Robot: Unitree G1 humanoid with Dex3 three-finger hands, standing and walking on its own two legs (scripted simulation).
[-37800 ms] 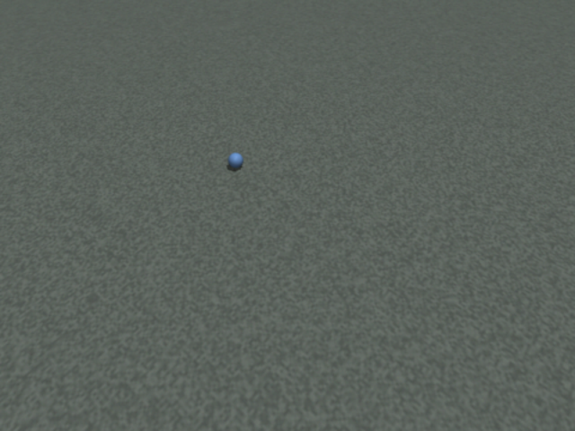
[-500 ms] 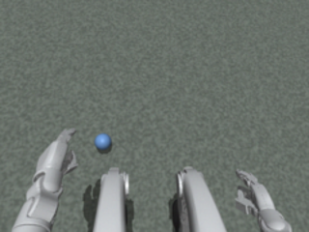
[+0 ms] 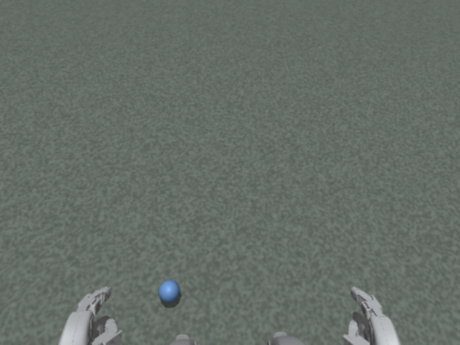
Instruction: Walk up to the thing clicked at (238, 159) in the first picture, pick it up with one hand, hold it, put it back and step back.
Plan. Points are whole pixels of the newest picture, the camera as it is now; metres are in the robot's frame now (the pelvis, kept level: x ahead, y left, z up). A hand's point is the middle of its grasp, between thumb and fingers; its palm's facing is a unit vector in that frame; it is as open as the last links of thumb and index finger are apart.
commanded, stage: home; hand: left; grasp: from above
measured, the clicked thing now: (169, 290) +0.43 +0.20 -0.65
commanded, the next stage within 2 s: none
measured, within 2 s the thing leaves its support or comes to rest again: neither
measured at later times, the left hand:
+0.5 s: hand out of the picture +0.17 +0.18 -0.02, palm faces +0.06 -0.98 -0.20, open 7.4 cm
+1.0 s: hand out of the picture +0.17 +0.17 -0.02, palm faces +0.05 -0.98 -0.21, open 7.4 cm
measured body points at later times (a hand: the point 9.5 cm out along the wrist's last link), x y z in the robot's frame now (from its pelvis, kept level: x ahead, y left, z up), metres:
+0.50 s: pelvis +0.02 -0.01 +0.03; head +0.03 +0.00 +0.48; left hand +0.17 +0.23 +0.00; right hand +0.19 -0.25 -0.03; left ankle +0.03 +0.13 -0.65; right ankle +0.01 -0.14 -0.65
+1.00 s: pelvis +0.01 -0.01 +0.03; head +0.03 +0.00 +0.48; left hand +0.17 +0.23 +0.00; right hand +0.17 -0.25 -0.04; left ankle +0.03 +0.13 -0.65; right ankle +0.01 -0.14 -0.65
